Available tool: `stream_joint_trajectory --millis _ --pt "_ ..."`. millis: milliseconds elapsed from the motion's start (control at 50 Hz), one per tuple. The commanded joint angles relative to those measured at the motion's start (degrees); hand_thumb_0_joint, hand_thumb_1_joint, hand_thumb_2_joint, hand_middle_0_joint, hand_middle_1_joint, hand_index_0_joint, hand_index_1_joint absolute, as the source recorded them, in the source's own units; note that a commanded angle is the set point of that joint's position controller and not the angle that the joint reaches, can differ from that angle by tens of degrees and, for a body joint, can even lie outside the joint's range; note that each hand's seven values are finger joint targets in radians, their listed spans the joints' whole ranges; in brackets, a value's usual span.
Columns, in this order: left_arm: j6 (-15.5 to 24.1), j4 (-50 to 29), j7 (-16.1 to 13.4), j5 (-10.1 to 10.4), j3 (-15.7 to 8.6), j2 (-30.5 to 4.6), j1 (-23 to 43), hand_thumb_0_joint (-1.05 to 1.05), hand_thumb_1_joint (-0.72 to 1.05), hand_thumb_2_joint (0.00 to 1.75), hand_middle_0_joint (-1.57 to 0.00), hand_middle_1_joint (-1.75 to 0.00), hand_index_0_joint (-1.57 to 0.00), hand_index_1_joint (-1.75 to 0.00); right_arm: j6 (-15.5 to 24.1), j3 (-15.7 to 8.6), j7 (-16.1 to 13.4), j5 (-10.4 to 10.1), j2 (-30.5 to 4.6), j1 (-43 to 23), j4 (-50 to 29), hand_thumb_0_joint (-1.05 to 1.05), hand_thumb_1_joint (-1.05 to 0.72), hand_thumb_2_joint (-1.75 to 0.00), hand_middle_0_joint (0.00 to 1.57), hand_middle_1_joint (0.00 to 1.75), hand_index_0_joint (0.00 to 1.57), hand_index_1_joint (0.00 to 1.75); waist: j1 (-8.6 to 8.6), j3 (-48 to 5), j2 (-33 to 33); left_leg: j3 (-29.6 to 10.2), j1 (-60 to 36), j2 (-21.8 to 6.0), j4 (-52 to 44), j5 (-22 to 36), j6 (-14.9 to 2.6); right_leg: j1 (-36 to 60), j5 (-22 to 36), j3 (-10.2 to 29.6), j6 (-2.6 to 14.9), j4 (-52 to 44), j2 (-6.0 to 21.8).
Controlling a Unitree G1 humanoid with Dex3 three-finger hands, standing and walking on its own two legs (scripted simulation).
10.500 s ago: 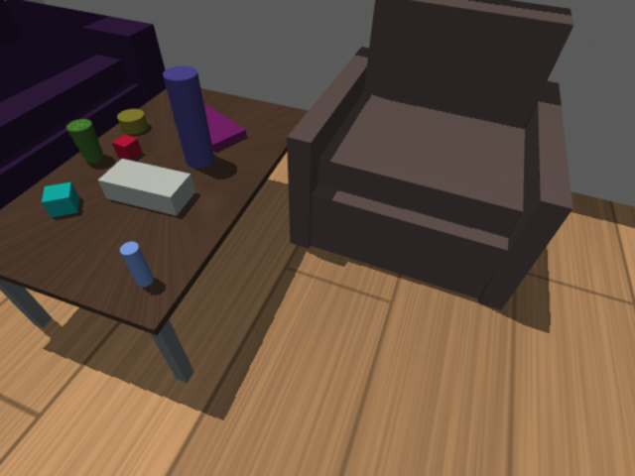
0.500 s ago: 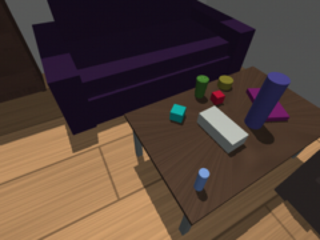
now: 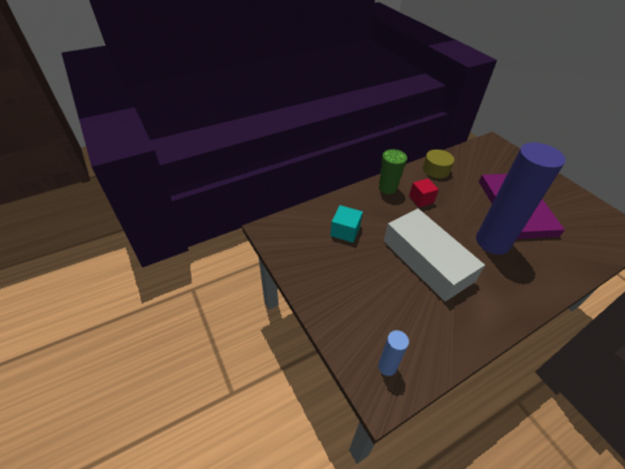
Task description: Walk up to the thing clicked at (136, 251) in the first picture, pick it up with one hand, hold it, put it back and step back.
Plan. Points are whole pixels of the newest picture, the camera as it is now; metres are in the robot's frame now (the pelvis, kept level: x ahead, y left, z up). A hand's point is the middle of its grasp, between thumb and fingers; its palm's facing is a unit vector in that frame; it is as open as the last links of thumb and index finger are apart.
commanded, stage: stand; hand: right
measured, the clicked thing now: (392, 354) +0.42 -0.18 -0.30
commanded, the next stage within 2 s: go down in 0.30 s
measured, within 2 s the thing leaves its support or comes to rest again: neither
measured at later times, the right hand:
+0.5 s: hand out of the picture +0.10 -0.24 -0.15, palm faces +0.03 +0.95 -0.32, open 8.0 cm
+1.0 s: hand out of the picture +0.14 -0.26 -0.15, palm faces +0.07 +0.94 -0.33, open 16.7 cm
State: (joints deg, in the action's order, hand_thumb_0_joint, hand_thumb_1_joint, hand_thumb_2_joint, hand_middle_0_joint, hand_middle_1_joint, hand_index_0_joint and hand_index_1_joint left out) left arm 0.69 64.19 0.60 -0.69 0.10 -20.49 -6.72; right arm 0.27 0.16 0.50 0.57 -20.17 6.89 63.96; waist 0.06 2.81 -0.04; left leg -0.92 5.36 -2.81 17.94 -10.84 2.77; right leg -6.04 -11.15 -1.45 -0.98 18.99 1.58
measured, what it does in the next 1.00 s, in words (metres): stands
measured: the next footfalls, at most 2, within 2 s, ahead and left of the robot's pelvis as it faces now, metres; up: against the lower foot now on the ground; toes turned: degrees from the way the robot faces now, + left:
none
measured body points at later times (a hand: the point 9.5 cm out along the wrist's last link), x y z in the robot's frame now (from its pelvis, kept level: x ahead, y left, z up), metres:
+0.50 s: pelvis -0.01 +0.00 -0.01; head +0.02 +0.00 +0.44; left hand +0.10 +0.30 -0.13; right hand +0.09 -0.29 -0.13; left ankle -0.01 +0.15 -0.75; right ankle -0.01 -0.13 -0.75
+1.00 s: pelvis +0.00 +0.01 -0.04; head +0.05 +0.01 +0.41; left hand +0.16 +0.29 -0.12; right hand +0.13 -0.31 -0.13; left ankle -0.01 +0.15 -0.75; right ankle -0.01 -0.13 -0.75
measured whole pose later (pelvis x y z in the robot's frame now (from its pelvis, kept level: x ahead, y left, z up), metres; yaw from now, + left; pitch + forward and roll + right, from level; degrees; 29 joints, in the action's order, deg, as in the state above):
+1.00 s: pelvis +0.00 +0.01 -0.04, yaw -2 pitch +8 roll +1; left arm 6.8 34.4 -3.0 0.1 -6.3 -16.5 -13.6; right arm -15.3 -9.7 5.9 1.4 -20.7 9.5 33.9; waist -0.7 -2.6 1.4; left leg 1.3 28.2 -2.1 41.8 -21.8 1.9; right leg -30.2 -21.4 1.9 -1.9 43.2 2.3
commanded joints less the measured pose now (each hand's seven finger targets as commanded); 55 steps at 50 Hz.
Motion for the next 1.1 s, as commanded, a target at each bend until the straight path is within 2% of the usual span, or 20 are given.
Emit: stream_joint_trajectory --millis 0,360,380,400,420,440,460,480,500,540,580,620,680,740,760,800,840,920,1040,1080 --pt "1.0 -3.1 -1.0 0.3 -2.5 -12.6 1.7 0.00 0.90 0.90 -0.20 -0.30 -0.20 -0.30 1.1 -2.1 -0.9 -0.2 -12.1 -2.1 -3.1 0.00 -0.90 -0.90 0.20 0.30 0.20 0.30 -0.15 -3.9 0.4 -3.3 -0.3 -4.8 -2.0 11.1 -3.17 0.8 10.7 4.0 1.99 -2.6 6.1" --pt "0.8 -3.3 -0.9 0.3 -2.6 -12.4 1.7 0.00 0.90 0.90 -0.20 -0.30 -0.20 -0.30 1.3 -2.0 -1.0 0.0 -12.2 -1.7 -3.1 0.00 -0.90 -0.90 0.20 0.30 0.20 0.30 -0.27 -3.5 -1.0 -3.0 0.4 -4.8 -2.4 9.9 -3.15 0.6 9.7 4.5 2.12 -2.4 6.0" --pt "0.8 -3.3 -0.9 0.2 -2.7 -12.4 1.8 0.00 0.82 0.82 -0.12 -0.22 -0.12 -0.22 1.3 -2.1 -1.1 0.0 -12.4 -1.8 -3.1 0.00 -0.82 -0.82 0.12 0.22 0.12 0.22 -0.31 -4.1 -0.6 -3.1 -0.1 -5.0 -2.2 10.0 -3.37 1.2 9.6 4.5 2.26 -2.2 6.2" --pt "7.1 -23.4 -1.3 5.2 -2.1 -2.8 21.9 0.00 0.74 0.74 -0.04 -0.14 -0.04 -0.14 5.5 -0.6 -1.6 -4.4 -0.9 -21.9 -23.2 0.00 -0.74 -0.74 0.04 0.14 0.04 0.14 -0.97 -4.2 2.9 3.2 7.8 2.8 3.8 4.0 -2.41 -6.7 4.0 -0.8 1.26 2.3 -0.6" --pt "8.4 -26.5 -2.1 5.2 -2.5 -6.3 20.9 0.00 0.66 0.66 -0.02 -0.06 -0.01 -0.06 6.0 -2.1 -2.0 -4.0 -6.2 -20.9 -26.8 0.00 -0.66 -0.66 0.03 0.06 0.03 0.06 0.79 -5.2 2.6 3.3 5.5 2.9 3.4 0.7 -2.48 -6.0 1.2 -0.2 0.95 2.1 -0.5" --pt "7.9 -20.7 -2.8 5.6 -3.3 -8.4 14.1 0.00 0.58 0.58 -0.02 -0.04 -0.02 -0.05 4.2 -2.7 -2.3 -4.0 -9.5 -15.2 -20.2 0.00 -0.58 -0.58 0.03 0.06 0.03 0.06 0.35 -2.4 1.5 3.5 7.4 2.7 3.4 -2.1 -2.40 -7.7 -1.2 0.2 1.13 2.4 -0.7" --pt "7.3 -17.7 -3.1 5.6 -5.2 -9.5 10.2 0.00 0.50 0.50 -0.02 -0.04 -0.02 -0.05 2.0 -3.8 -2.5 -3.8 -10.3 -12.4 -15.7 0.00 -0.50 -0.50 0.03 0.06 0.03 0.06 0.39 -3.0 0.7 3.8 9.9 2.9 5.3 -1.8 -2.30 -9.7 -0.9 0.1 1.22 4.2 -1.0" --pt "6.6 -18.1 -3.7 5.2 -9.0 -13.9 10.0 0.00 0.42 0.42 -0.02 -0.05 -0.03 -0.04 -0.7 -7.4 -2.8 -2.9 -13.1 -8.2 -9.2 0.00 -0.42 -0.42 0.03 0.06 0.03 0.06 -0.16 -6.3 0.2 3.7 11.0 2.8 7.3 -0.2 -2.29 -9.9 0.8 -0.2 1.23 6.5 -1.3" --pt "6.5 -16.9 -4.2 4.5 -10.3 -14.1 8.7 0.00 0.34 0.34 -0.02 -0.05 -0.03 -0.04 -1.9 -8.2 -2.8 -1.9 -14.1 -11.2 -10.8 0.00 -0.34 -0.34 0.03 0.06 0.03 0.06 -0.70 -11.0 0.6 3.8 11.1 2.7 8.9 1.8 -2.36 -9.0 3.3 0.1 1.07 8.1 -1.1" --pt "6.5 -16.1 -3.7 2.5 -9.3 -9.2 6.1 0.00 0.22 0.20 -0.03 -0.05 -0.04 -0.04 -3.9 -8.9 -1.1 0.5 -13.4 -16.5 -11.2 0.00 -0.23 -0.22 0.05 0.05 0.04 0.05 -0.40 -13.6 0.0 3.6 12.9 2.8 11.3 3.0 -2.77 -11.3 4.7 0.4 1.16 11.1 -1.0" --pt "6.5 -23.1 -3.4 1.9 -12.0 -10.5 -2.8 0.00 0.08 0.16 -0.04 -0.05 -0.05 -0.04 -7.6 -11.6 0.7 1.2 -13.1 0.2 -12.6 0.00 -0.12 -0.18 0.05 0.05 0.05 0.05 -0.52 -20.9 -1.8 4.0 8.8 2.9 12.3 8.4 -2.43 -8.8 8.9 -0.5 1.25 12.6 -1.8" --pt "5.0 -15.8 -2.5 1.9 -10.4 -7.2 -9.2 0.00 0.00 0.12 -0.04 -0.06 -0.06 -0.04 -10.9 -11.8 2.6 1.6 -14.4 -0.7 -17.2 0.00 -0.06 -0.14 0.07 0.04 0.06 0.04 -0.43 -16.0 2.3 4.4 10.6 3.0 11.3 10.2 -2.43 -9.3 10.2 -0.9 1.06 12.0 -2.2" --pt "4.9 -25.6 -1.4 2.5 -10.1 -7.0 -3.3 0.00 -0.19 0.09 -0.05 -0.06 -0.06 -0.05 -15.3 -9.7 4.3 1.4 -11.8 -3.4 -25.1 0.00 0.13 -0.12 0.05 0.05 0.05 0.05 -1.08 -14.0 1.8 4.7 13.5 3.6 11.4 6.1 -2.81 -11.8 6.4 0.0 1.21 11.6 -1.5" --pt "5.7 -28.8 -1.8 2.2 -9.6 -6.5 3.8 0.00 -0.35 0.08 -0.06 -0.06 -0.06 -0.06 -15.5 -9.4 4.5 1.5 -11.4 -8.9 -29.5 0.00 0.30 -0.11 0.03 0.06 0.04 0.06 -0.60 -8.9 3.3 4.5 18.9 3.3 12.4 -3.8 -3.23 -17.1 -3.6 0.9 1.31 12.1 -1.0" --pt "6.5 -30.4 -2.0 1.8 -9.8 -6.5 4.3 0.00 -0.43 0.06 -0.07 -0.06 -0.07 -0.06 -15.0 -10.0 4.3 1.5 -11.6 -8.8 -30.6 0.00 0.36 -0.09 0.03 0.06 0.04 0.06 -0.98 -10.2 2.0 4.4 18.7 3.1 13.0 -4.7 -3.13 -17.4 -4.5 1.2 1.45 12.9 -0.9" --pt "8.0 -36.4 -2.8 1.6 -11.2 -8.4 4.9 0.00 -0.52 0.05 -0.07 -0.06 -0.07 -0.06 -14.1 -11.4 4.1 1.5 -12.8 -7.7 -34.4 0.00 0.48 -0.08 0.02 0.06 0.03 0.06 -1.26 -15.7 0.7 3.8 17.4 2.8 14.5 -2.7 -2.79 -16.0 -2.3 1.4 1.48 15.1 -0.9" --pt "8.6 -35.7 -3.4 1.3 -9.8 -6.0 -0.3 0.00 -0.53 0.05 -0.07 -0.06 -0.07 -0.06 -13.4 -12.2 4.3 1.3 -12.8 -4.5 -35.4 0.00 0.50 -0.08 0.02 0.07 0.03 0.07 -0.68 -15.5 1.1 3.7 17.8 2.5 16.3 -0.2 -2.60 -16.7 0.6 1.2 1.43 17.4 -1.1" --pt "9.1 -38.6 -4.8 0.9 -10.5 -6.6 -4.3 0.00 -0.54 0.06 -0.07 -0.06 -0.06 -0.06 -13.5 -15.4 4.4 1.2 -15.5 -0.8 -38.6 0.00 0.51 -0.07 0.02 0.06 0.03 0.06 -0.80 -19.7 0.5 3.3 17.4 2.2 18.6 4.8 -2.15 -15.9 5.0 0.9 1.49 20.5 -1.4" --pt "8.2 -41.5 -5.8 1.1 -10.0 -5.6 -7.1 0.00 -0.54 0.05 -0.06 -0.06 -0.06 -0.06 -15.7 -16.5 5.6 0.8 -16.4 1.6 -44.3 0.00 0.52 -0.05 0.03 0.06 0.04 0.06 -0.32 -16.5 3.7 4.2 20.4 2.7 20.8 3.0 -2.58 -19.2 4.1 1.1 0.81 21.5 -1.1" --pt "7.9 -42.1 -5.9 1.3 -10.0 -4.8 -9.2 0.00 -0.54 0.05 -0.06 -0.06 -0.06 -0.06 -16.8 -15.8 6.2 0.7 -14.8 3.9 -43.7 0.00 0.55 -0.05 0.02 0.06 0.03 0.06 -1.09 -17.2 2.4 4.3 20.8 2.7 21.5 4.5 -2.37 -19.2 5.5 1.1 1.06 22.6 -1.0"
